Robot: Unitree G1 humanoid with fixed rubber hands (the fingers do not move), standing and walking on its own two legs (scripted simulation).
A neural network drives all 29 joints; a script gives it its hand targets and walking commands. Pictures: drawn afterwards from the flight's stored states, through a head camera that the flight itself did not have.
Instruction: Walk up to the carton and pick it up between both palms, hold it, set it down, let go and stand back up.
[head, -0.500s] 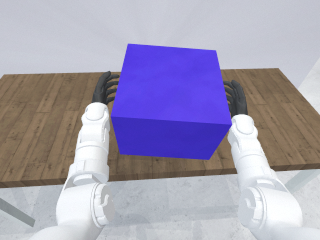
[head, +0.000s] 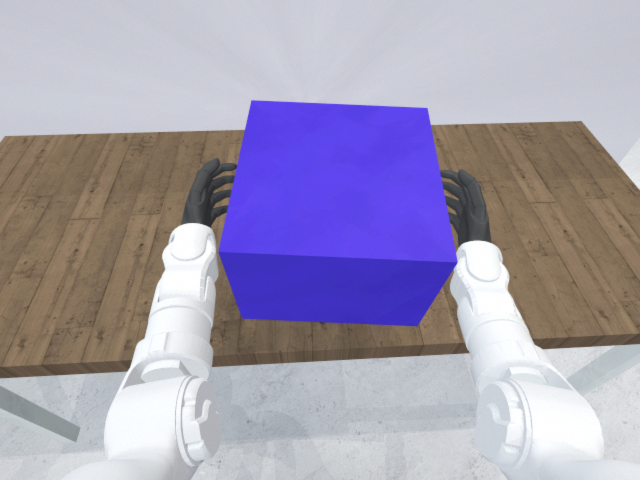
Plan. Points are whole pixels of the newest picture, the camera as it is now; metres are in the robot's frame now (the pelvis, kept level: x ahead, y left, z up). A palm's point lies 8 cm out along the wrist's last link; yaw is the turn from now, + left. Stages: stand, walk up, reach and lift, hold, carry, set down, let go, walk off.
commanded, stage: set down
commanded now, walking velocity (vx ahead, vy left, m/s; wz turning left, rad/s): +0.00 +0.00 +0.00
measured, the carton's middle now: (334, 213) +0.46 +0.01 +0.05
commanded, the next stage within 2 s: none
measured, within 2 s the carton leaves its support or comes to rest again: neither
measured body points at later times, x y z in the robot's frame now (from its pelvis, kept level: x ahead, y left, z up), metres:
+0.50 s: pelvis -0.01 -0.01 +0.00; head +0.04 +0.01 +0.45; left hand +0.43 +0.18 +0.09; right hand +0.41 -0.18 +0.09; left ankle -0.03 +0.11 -0.75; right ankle -0.03 -0.12 -0.75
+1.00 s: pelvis +0.02 -0.01 +0.00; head +0.12 +0.00 +0.43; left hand +0.47 +0.18 +0.03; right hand +0.45 -0.18 +0.03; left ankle -0.03 +0.11 -0.75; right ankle -0.02 -0.12 -0.75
